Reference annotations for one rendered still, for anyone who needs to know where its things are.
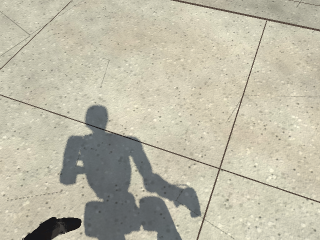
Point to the robot left hand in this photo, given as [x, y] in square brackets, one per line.
[53, 227]

